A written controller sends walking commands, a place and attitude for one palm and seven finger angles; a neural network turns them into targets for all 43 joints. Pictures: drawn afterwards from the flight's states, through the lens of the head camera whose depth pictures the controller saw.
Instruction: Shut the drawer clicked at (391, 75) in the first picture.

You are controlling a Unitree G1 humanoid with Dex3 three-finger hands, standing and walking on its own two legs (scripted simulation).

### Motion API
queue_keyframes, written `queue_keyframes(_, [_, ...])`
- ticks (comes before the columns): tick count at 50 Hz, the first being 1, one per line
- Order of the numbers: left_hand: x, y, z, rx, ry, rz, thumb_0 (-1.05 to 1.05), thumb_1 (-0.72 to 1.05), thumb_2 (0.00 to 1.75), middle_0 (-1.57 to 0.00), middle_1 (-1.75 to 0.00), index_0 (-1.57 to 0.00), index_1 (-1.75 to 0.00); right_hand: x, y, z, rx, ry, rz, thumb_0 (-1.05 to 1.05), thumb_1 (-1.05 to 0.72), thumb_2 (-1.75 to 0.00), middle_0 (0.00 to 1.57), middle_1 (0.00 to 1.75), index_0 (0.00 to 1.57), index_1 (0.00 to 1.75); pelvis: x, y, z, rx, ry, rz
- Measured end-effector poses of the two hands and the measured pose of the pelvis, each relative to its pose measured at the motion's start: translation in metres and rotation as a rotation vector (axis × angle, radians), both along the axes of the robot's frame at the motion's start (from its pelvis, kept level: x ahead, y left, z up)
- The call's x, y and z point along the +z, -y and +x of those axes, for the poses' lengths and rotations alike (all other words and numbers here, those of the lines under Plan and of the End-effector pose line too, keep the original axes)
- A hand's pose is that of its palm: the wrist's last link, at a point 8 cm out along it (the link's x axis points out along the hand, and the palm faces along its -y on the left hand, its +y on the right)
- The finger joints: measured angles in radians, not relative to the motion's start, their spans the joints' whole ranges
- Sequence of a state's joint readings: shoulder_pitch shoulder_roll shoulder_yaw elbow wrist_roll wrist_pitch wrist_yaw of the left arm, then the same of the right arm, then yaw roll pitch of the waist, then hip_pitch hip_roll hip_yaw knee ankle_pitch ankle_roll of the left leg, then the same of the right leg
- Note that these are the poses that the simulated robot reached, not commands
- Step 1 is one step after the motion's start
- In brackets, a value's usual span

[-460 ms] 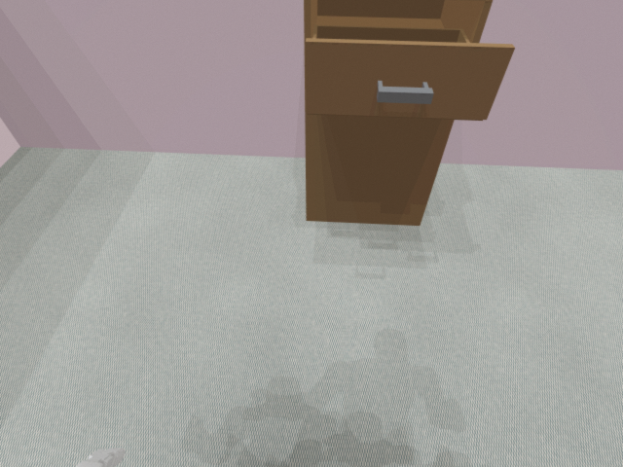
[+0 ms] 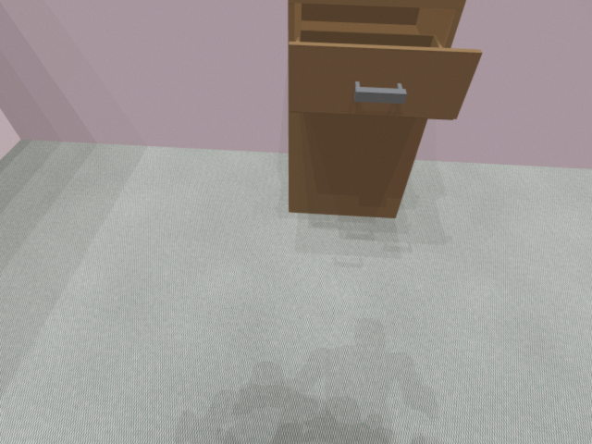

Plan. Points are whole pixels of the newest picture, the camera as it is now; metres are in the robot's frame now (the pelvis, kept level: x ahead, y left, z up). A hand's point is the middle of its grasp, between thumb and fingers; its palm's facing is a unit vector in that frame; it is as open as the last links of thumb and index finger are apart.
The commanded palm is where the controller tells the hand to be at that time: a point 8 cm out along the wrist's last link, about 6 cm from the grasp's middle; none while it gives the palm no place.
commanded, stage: stand and wait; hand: left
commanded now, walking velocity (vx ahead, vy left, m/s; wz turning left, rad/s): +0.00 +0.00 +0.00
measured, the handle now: (379, 90) +0.91 -0.15 +0.03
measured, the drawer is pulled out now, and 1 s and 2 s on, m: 0.29 0.29 0.29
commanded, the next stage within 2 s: look at it before walking up in 0.36 s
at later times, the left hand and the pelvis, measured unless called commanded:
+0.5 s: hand out of the picture +0.07 +0.24 -0.15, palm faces -0.02 -0.94 -0.34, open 7.4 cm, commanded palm none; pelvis -0.02 +0.00 +0.00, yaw +0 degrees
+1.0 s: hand out of the picture +0.05 +0.24 -0.15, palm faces -0.02 -0.94 -0.33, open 7.4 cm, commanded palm none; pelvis -0.01 +0.00 +0.00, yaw +0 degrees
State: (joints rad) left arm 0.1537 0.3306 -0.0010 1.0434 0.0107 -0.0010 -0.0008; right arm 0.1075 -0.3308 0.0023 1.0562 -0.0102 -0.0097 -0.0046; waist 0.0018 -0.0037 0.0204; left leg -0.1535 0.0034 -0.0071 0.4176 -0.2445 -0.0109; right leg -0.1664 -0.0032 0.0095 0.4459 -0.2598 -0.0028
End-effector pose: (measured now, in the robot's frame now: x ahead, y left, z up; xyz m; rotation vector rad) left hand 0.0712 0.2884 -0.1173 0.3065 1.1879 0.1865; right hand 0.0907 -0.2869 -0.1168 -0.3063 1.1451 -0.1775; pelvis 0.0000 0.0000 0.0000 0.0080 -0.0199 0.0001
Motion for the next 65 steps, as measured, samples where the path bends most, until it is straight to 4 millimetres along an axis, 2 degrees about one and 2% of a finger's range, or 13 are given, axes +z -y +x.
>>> queue_keyframes(8, [0.0,-0.003,-0.016,0.011,-0.037,0.011,0.01,0.9,0.9,-0.21,-0.3,-0.21,-0.3,-0.003,0.008,-0.028,-0.027,-0.062,-0.008,0.01,-0.91,-0.9,0.2,0.3,0.2,0.3,0.001,0.002,-0.006,-0.002,0.006,-0.001])
queue_keyframes(16, [0.003,-0.002,-0.016,0.008,-0.026,0.014,0.01,0.9,0.9,-0.2,-0.3,-0.2,-0.3,-0.005,0.009,-0.041,-0.033,-0.078,-0.002,0.01,-0.91,-0.9,0.2,0.3,0.2,0.3,0.002,0.004,-0.011,-0.001,0.008,-0.001])
queue_keyframes(28, [0.004,0.003,-0.012,-0.005,-0.001,0.003,0.01,0.9,0.9,-0.2,-0.3,-0.2,-0.3,-0.003,0.005,-0.042,-0.033,-0.061,0.009,0.01,-0.91,-0.9,0.2,0.3,0.2,0.3,0.003,0.004,-0.016,-0.003,0.009,-0.002])
queue_keyframes(47, [0.0,0.0,-0.022,0.006,-0.033,-0.001,0.01,0.9,0.9,-0.2,-0.3,-0.2,-0.3,-0.001,0.005,-0.042,-0.035,-0.07,0.0,0.01,-0.91,-0.9,0.2,0.3,0.2,0.3,0.004,0.002,-0.014,-0.005,0.008,-0.003])
queue_keyframes(59, [0.0,-0.003,-0.022,0.004,-0.044,0.002,0.01,0.9,0.9,-0.2,-0.3,-0.2,-0.3,-0.001,0.003,-0.038,-0.038,-0.059,-0.001,0.01,-0.91,-0.9,0.2,0.3,0.2,0.3,0.004,0.0,-0.014,-0.022,0.004,-0.003])
queue_keyframes(65, [-0.009,0.009,-0.023,-0.025,-0.083,-0.007,0.01,0.9,0.9,-0.2,-0.3,-0.2,-0.3,-0.009,-0.006,-0.047,-0.102,-0.025,0.024,0.01,-0.91,-0.9,0.2,0.3,0.2,0.3,-0.003,0.001,-0.018,-0.083,-0.005,0.009])
